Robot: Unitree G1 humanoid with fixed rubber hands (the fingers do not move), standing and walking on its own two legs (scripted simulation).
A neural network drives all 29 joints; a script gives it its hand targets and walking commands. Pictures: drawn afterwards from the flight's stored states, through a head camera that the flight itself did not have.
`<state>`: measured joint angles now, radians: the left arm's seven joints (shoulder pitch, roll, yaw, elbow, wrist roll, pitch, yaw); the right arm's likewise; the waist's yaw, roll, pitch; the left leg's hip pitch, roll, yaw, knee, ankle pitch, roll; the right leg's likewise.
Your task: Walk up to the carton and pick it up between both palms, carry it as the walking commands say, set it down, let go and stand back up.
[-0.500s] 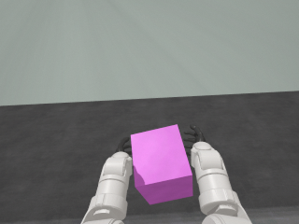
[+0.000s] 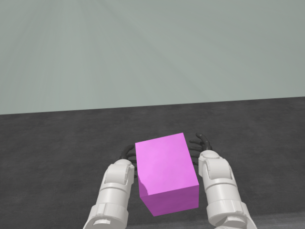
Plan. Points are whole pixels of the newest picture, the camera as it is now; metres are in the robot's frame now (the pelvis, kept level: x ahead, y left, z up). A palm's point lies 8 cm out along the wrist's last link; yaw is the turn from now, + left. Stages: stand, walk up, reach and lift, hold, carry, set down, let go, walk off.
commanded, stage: hold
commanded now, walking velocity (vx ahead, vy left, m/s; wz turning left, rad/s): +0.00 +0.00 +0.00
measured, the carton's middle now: (167, 176) +0.31 -0.02 -0.03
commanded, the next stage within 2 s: carry in 1.42 s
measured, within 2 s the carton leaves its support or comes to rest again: neither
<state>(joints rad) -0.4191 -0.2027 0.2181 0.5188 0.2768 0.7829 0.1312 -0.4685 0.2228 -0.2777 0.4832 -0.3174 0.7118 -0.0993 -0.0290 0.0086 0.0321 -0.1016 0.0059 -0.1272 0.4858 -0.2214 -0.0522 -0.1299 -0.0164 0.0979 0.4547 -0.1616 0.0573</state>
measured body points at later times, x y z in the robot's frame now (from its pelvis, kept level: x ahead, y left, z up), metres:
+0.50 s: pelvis -0.01 -0.01 +0.00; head -0.07 -0.02 +0.44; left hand +0.30 +0.10 +0.03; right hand +0.32 -0.13 +0.06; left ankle +0.04 +0.15 -0.74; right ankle +0.07 -0.16 -0.74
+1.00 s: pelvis +0.00 +0.00 +0.00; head -0.06 -0.01 +0.44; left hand +0.31 +0.11 +0.03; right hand +0.32 -0.13 +0.05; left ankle +0.04 +0.15 -0.74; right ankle +0.07 -0.16 -0.74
